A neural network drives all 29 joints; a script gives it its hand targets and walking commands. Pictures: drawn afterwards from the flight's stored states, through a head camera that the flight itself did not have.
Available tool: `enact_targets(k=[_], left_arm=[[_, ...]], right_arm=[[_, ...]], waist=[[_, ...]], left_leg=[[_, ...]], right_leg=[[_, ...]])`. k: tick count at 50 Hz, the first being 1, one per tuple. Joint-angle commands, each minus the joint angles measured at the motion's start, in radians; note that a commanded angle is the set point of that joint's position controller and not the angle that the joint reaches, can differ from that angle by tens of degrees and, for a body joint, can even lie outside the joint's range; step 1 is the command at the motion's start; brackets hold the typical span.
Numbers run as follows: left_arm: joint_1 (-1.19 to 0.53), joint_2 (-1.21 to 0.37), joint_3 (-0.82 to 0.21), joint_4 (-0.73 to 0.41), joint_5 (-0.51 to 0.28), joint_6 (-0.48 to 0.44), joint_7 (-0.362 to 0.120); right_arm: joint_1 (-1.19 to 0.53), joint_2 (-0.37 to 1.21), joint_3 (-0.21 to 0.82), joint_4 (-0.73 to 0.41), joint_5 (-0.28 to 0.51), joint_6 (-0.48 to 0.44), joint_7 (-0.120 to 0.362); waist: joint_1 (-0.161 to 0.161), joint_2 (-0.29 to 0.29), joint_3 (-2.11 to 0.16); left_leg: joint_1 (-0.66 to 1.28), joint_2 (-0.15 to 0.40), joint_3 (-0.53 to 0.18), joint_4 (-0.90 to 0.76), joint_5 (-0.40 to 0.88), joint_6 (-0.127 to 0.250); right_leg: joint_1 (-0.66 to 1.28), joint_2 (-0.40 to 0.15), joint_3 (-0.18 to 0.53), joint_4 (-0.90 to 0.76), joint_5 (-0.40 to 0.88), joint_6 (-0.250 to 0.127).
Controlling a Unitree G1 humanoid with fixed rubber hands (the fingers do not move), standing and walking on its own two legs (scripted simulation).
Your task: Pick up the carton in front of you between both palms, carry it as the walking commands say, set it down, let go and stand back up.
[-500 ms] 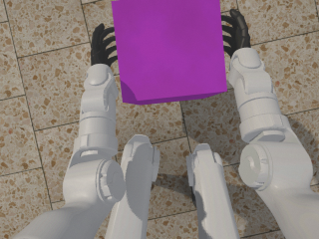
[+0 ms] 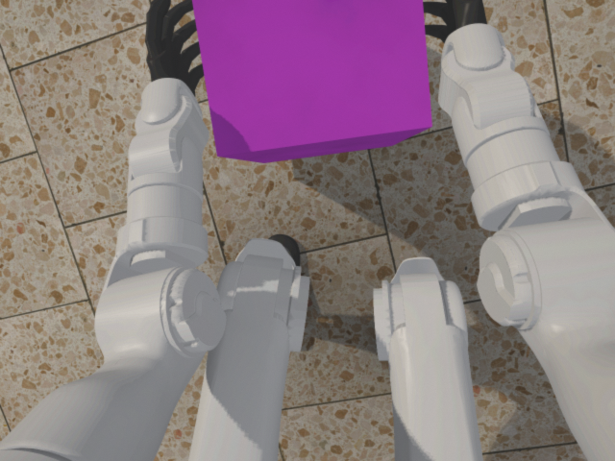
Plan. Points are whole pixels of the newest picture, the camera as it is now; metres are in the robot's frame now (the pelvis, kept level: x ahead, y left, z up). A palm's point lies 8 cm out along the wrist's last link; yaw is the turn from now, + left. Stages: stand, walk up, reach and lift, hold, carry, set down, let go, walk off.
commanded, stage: set down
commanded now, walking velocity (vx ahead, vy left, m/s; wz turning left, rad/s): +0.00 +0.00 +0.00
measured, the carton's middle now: (315, 69) +0.52 +0.08 -0.24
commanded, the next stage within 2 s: none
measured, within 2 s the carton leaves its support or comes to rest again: rests again in 0.54 s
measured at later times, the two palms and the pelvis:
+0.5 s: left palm (179, 87) +0.48 +0.22 -0.17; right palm (457, 43) +0.54 -0.08 -0.18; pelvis -0.01 +0.00 -0.01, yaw -1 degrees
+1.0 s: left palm (179, 90) +0.48 +0.23 -0.18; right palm (457, 46) +0.54 -0.08 -0.19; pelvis -0.01 +0.00 -0.02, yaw +0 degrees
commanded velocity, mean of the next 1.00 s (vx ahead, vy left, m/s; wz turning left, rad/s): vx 0.00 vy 0.00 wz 0.00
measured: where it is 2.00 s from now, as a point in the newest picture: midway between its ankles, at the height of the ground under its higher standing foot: (340, 330)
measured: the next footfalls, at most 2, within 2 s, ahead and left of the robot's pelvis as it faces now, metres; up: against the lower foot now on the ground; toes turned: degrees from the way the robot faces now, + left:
none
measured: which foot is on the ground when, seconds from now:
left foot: down 0.00-1.00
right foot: down 0.00-1.00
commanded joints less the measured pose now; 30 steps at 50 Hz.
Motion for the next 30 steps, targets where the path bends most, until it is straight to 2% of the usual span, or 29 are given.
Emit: enact_targets(k=[1,7,19,30], left_arm=[[-0.580,-0.772,-0.430,-0.010,-0.067,-0.009,-0.276],[-0.590,-0.734,-0.403,0.003,-0.054,-0.028,-0.273],[-0.590,-0.664,-0.335,0.093,-0.040,-0.056,-0.259],[-0.557,-0.578,-0.253,0.181,-0.003,-0.058,-0.262]], right_arm=[[-0.473,0.935,0.272,-0.117,0.061,-0.046,0.225],[-0.484,0.890,0.248,-0.082,0.062,-0.064,0.228],[-0.506,0.757,0.189,-0.019,0.033,-0.087,0.238],[-0.439,0.641,0.098,0.046,-0.049,-0.072,0.253]], waist=[[0.047,-0.171,-1.079],[0.052,-0.142,-1.011],[0.034,-0.144,-0.853],[-0.004,-0.113,-0.705]], left_leg=[[0.636,-0.036,0.205,-0.021,0.389,0.055],[0.618,-0.033,0.195,-0.014,0.382,0.059],[0.573,-0.030,0.170,0.003,0.330,0.068],[0.493,-0.032,0.152,0.010,0.252,0.076]], right_leg=[[0.417,-0.033,-0.098,-0.254,0.436,-0.027],[0.354,-0.031,-0.095,-0.238,0.410,-0.035],[0.262,-0.040,-0.089,-0.217,0.330,-0.055],[0.203,-0.053,-0.071,-0.213,0.264,-0.078]])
